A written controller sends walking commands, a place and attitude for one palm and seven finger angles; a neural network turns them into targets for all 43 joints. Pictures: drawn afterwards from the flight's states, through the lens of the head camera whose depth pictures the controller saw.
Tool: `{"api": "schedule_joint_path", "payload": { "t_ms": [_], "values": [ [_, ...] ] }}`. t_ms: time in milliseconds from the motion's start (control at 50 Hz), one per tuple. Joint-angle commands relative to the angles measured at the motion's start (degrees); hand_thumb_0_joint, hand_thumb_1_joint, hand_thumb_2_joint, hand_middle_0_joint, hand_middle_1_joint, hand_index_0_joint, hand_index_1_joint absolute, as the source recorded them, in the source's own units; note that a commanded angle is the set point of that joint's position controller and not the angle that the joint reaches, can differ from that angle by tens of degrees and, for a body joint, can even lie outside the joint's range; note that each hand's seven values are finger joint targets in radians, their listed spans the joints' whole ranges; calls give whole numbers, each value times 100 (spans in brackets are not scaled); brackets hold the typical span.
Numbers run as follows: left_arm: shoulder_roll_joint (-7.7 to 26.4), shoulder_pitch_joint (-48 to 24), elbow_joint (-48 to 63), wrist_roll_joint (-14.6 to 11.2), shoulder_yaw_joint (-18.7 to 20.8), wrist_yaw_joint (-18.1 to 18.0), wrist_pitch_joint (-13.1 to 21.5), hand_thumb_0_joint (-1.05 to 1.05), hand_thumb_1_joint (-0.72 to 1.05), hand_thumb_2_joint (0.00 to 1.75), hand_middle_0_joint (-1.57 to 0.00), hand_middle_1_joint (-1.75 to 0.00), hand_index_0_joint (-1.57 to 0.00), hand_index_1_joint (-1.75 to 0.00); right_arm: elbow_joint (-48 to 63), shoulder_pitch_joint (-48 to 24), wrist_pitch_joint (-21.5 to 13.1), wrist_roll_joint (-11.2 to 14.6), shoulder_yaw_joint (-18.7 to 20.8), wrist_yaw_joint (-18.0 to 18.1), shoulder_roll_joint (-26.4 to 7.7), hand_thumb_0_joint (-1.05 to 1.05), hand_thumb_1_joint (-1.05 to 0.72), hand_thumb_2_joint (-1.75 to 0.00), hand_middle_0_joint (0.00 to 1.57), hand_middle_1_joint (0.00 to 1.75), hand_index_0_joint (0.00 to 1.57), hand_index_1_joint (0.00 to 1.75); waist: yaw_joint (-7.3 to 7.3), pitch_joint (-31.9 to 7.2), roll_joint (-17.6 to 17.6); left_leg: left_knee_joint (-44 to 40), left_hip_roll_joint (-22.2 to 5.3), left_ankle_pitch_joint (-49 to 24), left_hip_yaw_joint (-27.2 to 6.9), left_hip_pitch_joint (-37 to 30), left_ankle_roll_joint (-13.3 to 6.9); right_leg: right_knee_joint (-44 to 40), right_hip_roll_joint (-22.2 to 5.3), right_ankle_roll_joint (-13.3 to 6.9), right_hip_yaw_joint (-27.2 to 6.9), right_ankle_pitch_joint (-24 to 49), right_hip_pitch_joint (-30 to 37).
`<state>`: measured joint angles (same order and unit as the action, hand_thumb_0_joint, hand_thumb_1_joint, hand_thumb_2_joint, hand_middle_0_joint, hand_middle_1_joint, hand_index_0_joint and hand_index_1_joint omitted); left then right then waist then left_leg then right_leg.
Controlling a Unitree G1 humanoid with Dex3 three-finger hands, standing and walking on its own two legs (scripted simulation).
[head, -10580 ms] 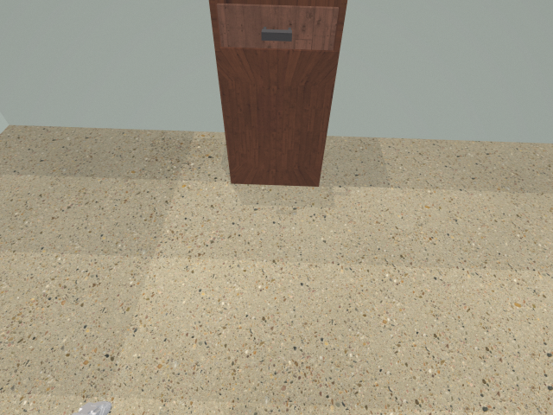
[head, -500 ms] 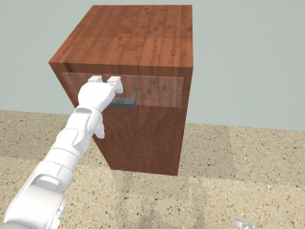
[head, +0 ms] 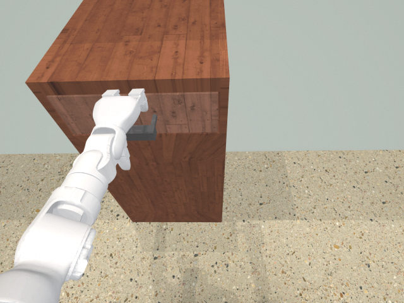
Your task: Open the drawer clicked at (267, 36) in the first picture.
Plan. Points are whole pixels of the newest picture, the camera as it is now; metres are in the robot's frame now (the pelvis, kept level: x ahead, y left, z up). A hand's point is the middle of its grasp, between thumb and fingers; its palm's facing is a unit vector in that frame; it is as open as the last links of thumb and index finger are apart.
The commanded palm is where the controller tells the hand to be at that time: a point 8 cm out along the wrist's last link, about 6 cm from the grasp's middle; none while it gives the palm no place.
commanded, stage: move the hooked fingers above the handle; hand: left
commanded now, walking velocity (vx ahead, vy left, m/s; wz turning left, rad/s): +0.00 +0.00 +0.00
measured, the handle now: (136, 125) +0.53 +0.16 +0.02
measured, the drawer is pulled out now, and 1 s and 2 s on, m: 0.00 0.00 0.00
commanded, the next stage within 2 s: none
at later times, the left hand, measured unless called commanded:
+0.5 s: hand (127, 132) +0.45 +0.16 +0.07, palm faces -0.03 -0.03 -1.00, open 13.8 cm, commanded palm +0.45 +0.17 +0.14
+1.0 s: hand (125, 130) +0.46 +0.17 +0.07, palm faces +0.02 -0.05 -1.00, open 13.8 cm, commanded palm +0.44 +0.18 +0.14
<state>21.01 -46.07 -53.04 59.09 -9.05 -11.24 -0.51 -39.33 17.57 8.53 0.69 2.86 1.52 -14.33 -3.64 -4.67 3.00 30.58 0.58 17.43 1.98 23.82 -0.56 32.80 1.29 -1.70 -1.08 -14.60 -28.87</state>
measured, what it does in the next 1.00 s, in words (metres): stands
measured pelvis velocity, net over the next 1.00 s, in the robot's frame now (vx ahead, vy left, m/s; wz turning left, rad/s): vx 0.01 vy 0.01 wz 0.00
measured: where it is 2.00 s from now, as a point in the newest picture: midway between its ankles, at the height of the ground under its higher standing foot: outside the picture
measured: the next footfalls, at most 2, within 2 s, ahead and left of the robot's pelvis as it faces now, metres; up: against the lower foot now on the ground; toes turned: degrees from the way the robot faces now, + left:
none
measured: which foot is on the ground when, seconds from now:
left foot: down 0.00-1.00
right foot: down 0.00-1.00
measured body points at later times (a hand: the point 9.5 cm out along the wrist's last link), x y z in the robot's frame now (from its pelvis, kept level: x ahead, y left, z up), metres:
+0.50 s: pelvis +0.00 +0.01 +0.00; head +0.05 -0.01 +0.45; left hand +0.45 +0.16 +0.13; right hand +0.09 -0.25 -0.14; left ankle -0.03 +0.12 -0.73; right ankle +0.01 -0.10 -0.73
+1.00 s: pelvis +0.01 +0.01 +0.00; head +0.06 -0.01 +0.44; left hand +0.46 +0.17 +0.12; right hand +0.07 -0.25 -0.14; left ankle -0.03 +0.12 -0.73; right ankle +0.01 -0.10 -0.73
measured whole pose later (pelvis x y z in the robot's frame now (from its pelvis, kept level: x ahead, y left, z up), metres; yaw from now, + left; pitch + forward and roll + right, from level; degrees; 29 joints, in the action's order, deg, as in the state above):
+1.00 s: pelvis +0.01 +0.01 +0.00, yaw +0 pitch +11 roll +1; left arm 20.1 -42.4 -47.6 60.2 -9.0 -13.6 2.6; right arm -39.4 17.1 8.9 0.2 3.4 0.6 -14.1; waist -2.6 -5.5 2.6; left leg 32.2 0.9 19.1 1.8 24.4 -1.2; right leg 33.6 0.9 -1.1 -0.9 -15.9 -28.9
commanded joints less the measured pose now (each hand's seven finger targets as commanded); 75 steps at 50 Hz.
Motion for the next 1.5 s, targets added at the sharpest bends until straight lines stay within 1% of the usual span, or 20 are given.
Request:
{"api": "schedule_joint_path", "payload": {
  "t_ms": [0, 40, 140, 200, 260, 380, 460, 560, 620, 660, 740, 820, 880, 920, 1000, 1120, 1220, 1320, 1400, 1480],
  "values": [
    [992, -2739, 1388, -12, 196, -193, 283, 0, -50, 30, -30, -120, -30, -120, 610, 97, -220, 0, 274, 66, -733, 0, -90, -90, 20, 30, 20, 30, -24, -2164, -529, -156, 131, -1602, 97, -361, -193, -282, -65, -23, -24, 1731, 1650],
    [1358, -2782, 1529, 33, 502, -311, 369, 0, -50, 30, -30, -120, -30, -120, 545, 166, -235, -27, 293, 67, -741, 0, -90, -90, 20, 30, 20, 30, 35, -2360, -426, -107, 134, -1750, 94, -445, -195, -219, -49, -35, -42, 1881, 1705],
    [1527, -2666, 1281, 109, 683, -561, 186, 0, -50, 30, -30, -120, -30, -120, 491, 109, -232, -30, 280, 20, -732, 0, -90, -90, 20, 30, 20, 30, 105, -2331, -373, -112, 131, -1863, 119, -363, -159, -173, -29, -49, -2, 1944, 1720],
    [1389, -2489, 1163, 76, 585, -492, 16, 0, -50, 30, -30, -120, -30, -120, 533, 26, -220, -13, 271, 1, -741, 0, -90, -90, 20, 30, 20, 30, 126, -2341, -392, -125, 130, -1984, 147, -355, -155, -175, -40, -50, 25, 2084, 1827],
    [1062, -2531, 1149, 24, 236, -287, -78, 0, -50, 30, -30, -120, -30, -120, 561, -6, -193, 19, 259, 17, -771, 0, -90, -90, 20, 30, 20, 30, 14, -2083, -472, -160, 103, -1823, 149, -409, -173, -247, -48, -25, 45, 1962, 1617],
    [703, -2651, 1562, -65, -34, -54, 264, 0, -50, 30, -30, -120, -30, -120, 636, 19, -187, 2, 279, 31, -720, 0, -90, -90, 20, 30, 20, 30, -50, -2043, -471, -85, 105, -1867, 32, -711, -175, -239, -30, -41, 86, 1773, 1338],
    [886, -3080, 1507, 40, 105, -339, 300, 0, -50, 30, -30, -120, -30, -120, 546, 28, -217, -21, 248, 27, -698, 0, -90, -90, 20, 30, 20, 30, -85, -1988, -323, -60, 107, -1761, -2, -626, -136, -180, -22, -61, 101, 1550, 1115],
    [1457, -3170, 970, 171, 559, -633, -86, 0, -50, 30, -30, -120, -30, -120, 502, 1, -213, -42, 189, 41, -724, 0, -90, -90, 20, 30, 20, 30, 0, -2238, -409, -38, 121, -1786, 45, -351, -131, -86, -24, -53, 65, 1705, 1398],
    [1405, -3030, 750, 144, 498, -484, -241, 0, -50, 30, -30, -120, -30, -120, 554, 27, -181, -24, 194, 49, -751, 0, -90, -90, 20, 30, 20, 30, 9, -2416, -413, -25, 105, -1962, 81, -346, -137, -53, -39, -41, 70, 1963, 1573],
    [955, -2725, 869, 76, 194, -279, -225, 0, -50, 30, -30, -120, -30, -120, 634, 62, -171, -29, 236, 23, -738, 0, -90, -90, 20, 30, 20, 30, 23, -2554, -384, 23, 78, -2291, 105, -580, -148, -58, -24, -41, 89, 2214, 1583],
    [701, -2473, 1318, -98, 29, 93, 98, 0, -50, 30, -30, -120, -30, -120, 702, 126, -130, -25, 294, 20, -761, 0, -90, -90, 20, 30, 20, 30, -6, -2415, -545, 57, 63, -2462, 57, -710, -184, -107, -20, -24, 85, 2341, 1542],
    [1022, -2368, 1842, -84, 334, -27, 445, 0, -50, 30, -30, -120, -30, -120, 660, 151, -108, -53, 311, -14, -711, 0, -90, -90, 20, 30, 20, 30, 104, -2385, -407, 77, 66, -2695, -5, -727, -153, -57, -7, -52, 88, 2399, 1545],
    [1222, -2462, 1800, 44, 525, -374, 392, 0, -50, 30, -30, -120, -30, -120, 597, 91, -109, -47, 292, -50, -687, 0, -90, -90, 20, 30, 20, 30, 149, -2170, -300, 23, 73, -2379, 15, -553, -116, -47, 14, -88, 116, 2085, 1413],
    [1622, -2582, 1762, 121, 828, -589, 261, 0, -50, 30, -30, -120, -30, -120, 561, 49, -125, -46, 279, -54, -708, 0, -90, -90, 20, 30, 20, 30, 218, -2286, -237, -7, 95, -2322, 27, -464, -119, -35, 10, -100, 74, 2090, 1580],
    [1351, -2532, 1558, 120, 603, -597, -71, 0, -50, 30, -30, -120, -30, -120, 542, -37, -130, -25, 294, -64, -709, 0, -90, -90, 20, 30, 20, 30, 148, -2471, -293, -9, 80, -2518, 56, -646, -112, -59, 15, -91, 111, 2248, 1688],
    [373, -2511, 1804, -138, -304, 58, -73, 0, -50, 30, -30, -120, -30, -120, 621, -64, -106, 20, 308, -50, -723, 0, -90, -90, 20, 30, 20, 30, -69, -2212, -418, -14, 47, -2454, -32, -1014, -151, -194, 4, -48, 151, 2058, 1339],
    [583, -2608, 1852, -107, -91, 43, 235, 0, -50, 30, -30, -120, -30, -120, 639, -130, -86, 4, 249, -22, -684, 0, -90, -90, 20, 30, 20, 30, 0, -1853, -473, -47, 87, -2060, -71, -791, -126, -182, -10, -77, 154, 1740, 1178],
    [1434, -2714, 1552, 177, 669, -556, 72, 0, -50, 30, -30, -120, -30, -120, 600, -212, -112, -48, 186, -16, -670, 0, -90, -90, 20, 30, 20, 30, 238, -2170, -417, -81, 113, -1996, 2, -423, -88, -52, -20, -102, 84, 1779, 1529],
    [1385, -2703, 1061, 227, 592, -661, -352, 0, -50, 30, -30, -120, -30, -120, 595, -303, -126, -26, 154, 24, -684, 0, -90, -90, 20, 30, 20, 30, 168, -2211, -543, -137, 108, -1824, 91, -305, -104, -118, -42, -60, 60, 1783, 1715],
    [797, -2739, 1217, 42, 19, -235, -380, 0, -50, 30, -30, -120, -30, -120, 686, -244, -144, 15, 204, 76, -706, 0, -90, -90, 20, 30, 20, 30, -4, -2276, -548, -124, 103, -1813, 142, -565, -174, -233, -71, -8, 46, 1962, 1702]
  ]
}}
